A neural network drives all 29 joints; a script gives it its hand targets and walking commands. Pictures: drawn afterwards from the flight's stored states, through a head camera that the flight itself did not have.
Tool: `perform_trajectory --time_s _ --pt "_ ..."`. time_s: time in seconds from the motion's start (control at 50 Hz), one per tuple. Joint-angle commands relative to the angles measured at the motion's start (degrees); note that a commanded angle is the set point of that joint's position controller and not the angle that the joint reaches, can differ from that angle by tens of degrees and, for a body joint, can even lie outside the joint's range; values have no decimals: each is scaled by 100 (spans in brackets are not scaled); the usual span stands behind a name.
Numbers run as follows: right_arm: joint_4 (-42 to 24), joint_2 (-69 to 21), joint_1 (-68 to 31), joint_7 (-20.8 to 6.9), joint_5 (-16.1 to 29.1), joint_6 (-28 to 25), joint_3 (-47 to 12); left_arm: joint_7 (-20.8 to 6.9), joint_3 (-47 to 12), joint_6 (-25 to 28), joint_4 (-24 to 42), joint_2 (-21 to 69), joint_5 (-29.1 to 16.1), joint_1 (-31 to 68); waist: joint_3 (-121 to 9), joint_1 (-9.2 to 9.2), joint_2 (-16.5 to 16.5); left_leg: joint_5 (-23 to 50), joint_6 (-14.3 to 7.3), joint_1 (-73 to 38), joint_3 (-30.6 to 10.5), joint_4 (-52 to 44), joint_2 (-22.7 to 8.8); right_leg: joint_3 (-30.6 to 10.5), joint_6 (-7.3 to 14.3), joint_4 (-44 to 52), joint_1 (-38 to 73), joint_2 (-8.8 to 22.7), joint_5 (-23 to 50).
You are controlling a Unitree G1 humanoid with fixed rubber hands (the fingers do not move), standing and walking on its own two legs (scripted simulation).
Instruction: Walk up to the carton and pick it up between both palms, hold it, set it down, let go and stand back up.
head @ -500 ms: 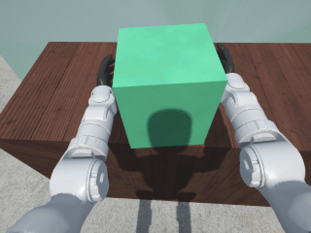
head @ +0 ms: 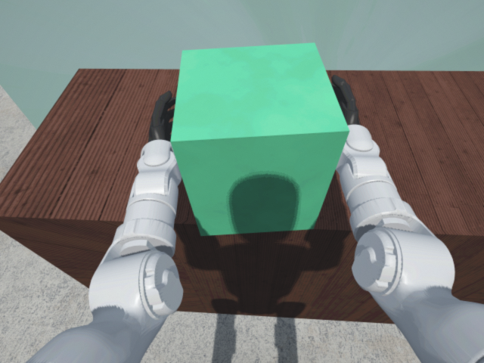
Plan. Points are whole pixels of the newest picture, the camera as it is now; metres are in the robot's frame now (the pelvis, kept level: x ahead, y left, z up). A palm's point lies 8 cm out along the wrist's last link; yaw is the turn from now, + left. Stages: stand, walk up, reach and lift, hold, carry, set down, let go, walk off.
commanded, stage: reach and lift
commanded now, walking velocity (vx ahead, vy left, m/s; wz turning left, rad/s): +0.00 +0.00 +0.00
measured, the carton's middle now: (253, 147) +0.44 +0.02 +0.10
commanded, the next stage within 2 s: none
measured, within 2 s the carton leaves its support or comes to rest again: leaves its support in 0.94 s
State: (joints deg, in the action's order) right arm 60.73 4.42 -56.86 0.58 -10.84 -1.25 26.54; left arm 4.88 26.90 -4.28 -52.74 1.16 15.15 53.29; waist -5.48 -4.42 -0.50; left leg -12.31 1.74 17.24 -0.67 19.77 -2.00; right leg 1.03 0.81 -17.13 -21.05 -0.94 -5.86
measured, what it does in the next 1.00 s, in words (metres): stands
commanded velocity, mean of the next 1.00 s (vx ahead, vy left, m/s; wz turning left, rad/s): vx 0.00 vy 0.00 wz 0.00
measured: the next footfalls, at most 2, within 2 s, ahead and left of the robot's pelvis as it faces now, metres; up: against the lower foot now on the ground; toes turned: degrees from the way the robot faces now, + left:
none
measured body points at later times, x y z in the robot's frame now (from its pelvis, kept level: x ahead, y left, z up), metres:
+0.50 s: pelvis +0.00 +0.00 +0.00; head +0.04 +0.00 +0.45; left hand +0.44 +0.18 +0.12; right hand +0.47 -0.13 +0.13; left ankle -0.04 +0.14 -0.75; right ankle +0.02 -0.11 -0.75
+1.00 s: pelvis -0.01 +0.00 +0.00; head +0.03 +0.00 +0.45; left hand +0.43 +0.18 +0.13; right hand +0.46 -0.13 +0.14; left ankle -0.04 +0.13 -0.75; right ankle +0.02 -0.11 -0.75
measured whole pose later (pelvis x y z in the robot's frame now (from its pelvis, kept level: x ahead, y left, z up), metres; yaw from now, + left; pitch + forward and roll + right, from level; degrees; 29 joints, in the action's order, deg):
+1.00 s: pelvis -0.01 +0.00 +0.00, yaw +0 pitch +9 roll +0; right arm 60.7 3.4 -54.1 2.0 -12.5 -11.1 26.2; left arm 5.4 27.1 2.1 -52.7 2.0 15.2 51.8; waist -5.5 -4.4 0.2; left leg -11.6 1.7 17.2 -0.7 19.8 -2.0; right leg 1.1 0.8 -17.1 -21.0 -0.9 -5.1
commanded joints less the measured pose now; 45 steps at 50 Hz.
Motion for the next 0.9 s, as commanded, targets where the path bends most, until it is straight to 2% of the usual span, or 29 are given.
perform_trajectory --time_s 0.0,0.02,0.06,0.08,0.14,0.16,0.18,0.22,0.24,0.28,0.3,0.32,0.36,0.38,0.4,0.42,0.5,0.52,0.56,0.58,0.62,0.68,0.72,0.74,0.76,0.8,0.84,0.86,0.88 --pt "-351 -3206 -2541 -841 -830 -44 -1009 -625 -287 71 677 1962 437 2599 -2972 -195 408 1919 -89 579 812 -453 300 85 -315 -672 4549 126 3174" --pt "-232 -3311 -2364 -791 -880 -19 -1079 -668 -255 99 768 1916 384 2549 -2874 -194 625 1756 -170 714 830 -500 325 12 -402 -717 4804 237 3527" --pt "-118 -3348 -2309 -801 -856 -11 -996 -666 -362 126 752 1968 440 2719 -2714 2 404 1581 -152 782 810 -517 349 49 -358 -804 4778 207 3372" --pt "-347 -3386 -2458 -809 -849 -32 -1058 -659 -276 108 703 1951 465 2681 -2896 -120 494 1492 -177 782 824 -655 326 25 -364 -730 4853 220 3259" --pt "-307 -3449 -2485 -827 -922 -124 -960 -568 -583 183 1004 2229 332 2922 -3131 10 306 1961 -36 508 783 -477 279 228 -273 -698 4510 62 2945" --pt "-222 -3292 -2501 -839 -903 -82 -946 -574 -397 127 756 2053 416 2733 -2887 -123 351 1684 -126 506 812 -521 280 132 -263 -576 4397 114 2673" --pt "-179 -3203 -2424 -824 -898 -99 -887 -565 -521 93 741 2176 341 2655 -2790 50 327 1945 -62 403 733 -526 218 223 -275 -629 4379 44 2720" --pt "-278 -3386 -2421 -793 -968 -86 -881 -599 -348 152 782 1986 440 2909 -2928 -41 497 1579 -130 660 857 -516 301 88 -319 -660 4654 160 2889" --pt "-395 -3447 -2665 -812 -894 -161 -940 -546 -489 248 1010 2154 350 3211 -3334 -107 336 1850 -71 581 853 -501 298 116 -288 -706 4654 117 3034" --pt "-348 -3321 -2508 -786 -981 -121 -919 -603 -441 199 561 2009 364 2886 -3049 29 383 1544 -122 821 867 -597 353 72 -352 -706 4787 190 3179" --pt "-259 -3468 -2511 -766 -982 -108 -935 -616 -316 190 453 2017 399 2810 -2728 -60 537 1465 -187 854 804 -617 291 80 -365 -722 4797 162 3104" --pt "-182 -3374 -2500 -778 -991 -150 -872 -577 -590 236 737 2240 293 2928 -3031 13 392 1793 -81 683 812 -512 279 129 -332 -728 4666 128 3123" --pt "69 -3265 -2371 -778 -1028 -115 -742 -543 -538 163 686 2093 383 2984 -2953 156 312 1728 -68 481 817 -534 256 171 -296 -643 4506 92 2915" --pt "-212 -3446 -2432 -782 -954 -134 -1016 -596 -343 182 497 2124 402 2634 -2831 -129 554 1608 -139 649 915 -507 320 84 -315 -656 4658 140 3125" --pt "-17 -3393 -2307 -744 -1038 -91 -889 -593 -398 191 594 2081 428 2862 -2772 -1 399 1554 -124 765 846 -581 293 68 -356 -695 4689 197 3159" --pt "-72 -3349 -2343 -776 -939 -70 -953 -608 -371 173 642 2038 394 2843 -2792 -58 488 1601 -172 741 815 -661 298 106 -372 -707 4705 157 3109" --pt "-101 -3394 -2364 -767 -973 -138 -841 -587 -625 185 666 2182 272 2822 -2941 91 297 1738 -68 728 785 -510 266 103 -319 -723 4631 142 3086" --pt "-120 -3509 -2441 -795 -879 -208 -1020 -561 -648 227 789 2344 309 2923 -3107 -87 155 2043 -20 766 790 -426 274 100 -257 -791 4652 88 3200" --pt "159 -3439 -2344 -807 -921 -166 -840 -558 -513 193 835 2267 423 3042 -2833 61 259 1790 -59 519 763 -517 245 193 -276 -680 4438 78 2838" --pt "-8 -3519 -2518 -841 -832 -238 -1002 -536 -680 233 896 2365 249 3134 -3197 -97 299 1841 -57 485 826 -449 227 193 -241 -671 4472 50 2817" --pt "13 -3442 -2503 -795 -883 -347 -1038 -521 -728 273 722 2365 302 2989 -3283 16 378 2089 -42 443 800 -321 246 166 -269 -734 4371 56 3254" --pt "-107 -3589 -2590 -748 -856 -474 -1273 -563 -722 425 824 2503 261 3212 -3487 -182 428 2042 -81 696 850 -374 283 95 -303 -850 4764 107 3599" --pt "8 -3471 -2657 -732 -894 -582 -1143 -549 -763 491 647 2504 326 3250 -3500 -31 401 1964 -44 709 823 -385 271 125 -302 -838 4730 107 3577" --pt "25 -3572 -2635 -726 -887 -693 -1336 -546 -958 564 846 2644 240 3327 -3570 -93 415 2256 17 564 854 -319 261 191 -293 -838 4681 62 3627" --pt "-57 -3501 -2734 -684 -870 -820 -1248 -533 -1109 633 934 2643 144 3496 -3725 97 476 2315 14 447 829 -238 282 183 -291 -846 4687 71 3783" --pt "33 -3653 -2758 -650 -951 -930 -1415 -571 -883 770 927 2609 246 3545 -3796 -217 602 2432 -25 592 909 -280 247 115 -292 -843 4772 106 3971" --pt "109 -3533 -2631 -629 -965 -1105 -1336 -602 -1006 855 862 2733 268 3598 -3808 -4 464 2521 30 399 888 -230 247 216 -322 -858 4612 108 3911" --pt "-19 -3641 -2669 -608 -973 -1238 -1422 -555 -1102 925 940 2800 299 3537 -4052 -145 333 2803 84 357 911 -195 208 230 -282 -870 4733 60 3949" --pt "-142 -3526 -2934 -575 -1049 -1358 -1323 -561 -1155 994 896 2813 241 3779 -4100 -25 431 2562 69 454 890 -213 201 233 -282 -829 4637 63 3742"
